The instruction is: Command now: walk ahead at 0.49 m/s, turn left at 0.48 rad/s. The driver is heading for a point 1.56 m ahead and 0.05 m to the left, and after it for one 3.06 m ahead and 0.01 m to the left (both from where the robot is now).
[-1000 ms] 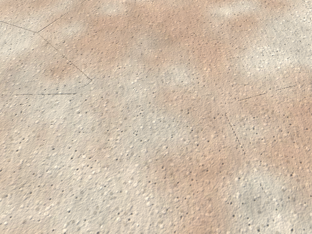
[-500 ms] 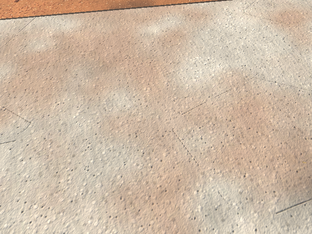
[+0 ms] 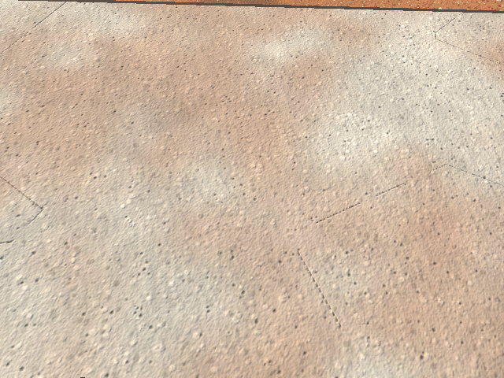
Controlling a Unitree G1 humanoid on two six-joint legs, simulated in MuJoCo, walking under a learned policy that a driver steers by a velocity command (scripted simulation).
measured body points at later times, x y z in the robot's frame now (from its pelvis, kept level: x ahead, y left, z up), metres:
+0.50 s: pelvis +0.27 -0.01 +0.00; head +0.30 -0.01 +0.45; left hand +0.19 +0.25 -0.13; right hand +0.51 -0.20 -0.11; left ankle +0.36 +0.16 -0.69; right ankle +0.23 -0.11 -0.74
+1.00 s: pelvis +0.51 +0.08 +0.00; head +0.53 +0.09 +0.45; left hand +0.61 +0.35 -0.13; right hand +0.53 -0.18 -0.13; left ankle +0.43 +0.15 -0.74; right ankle +0.65 -0.04 -0.68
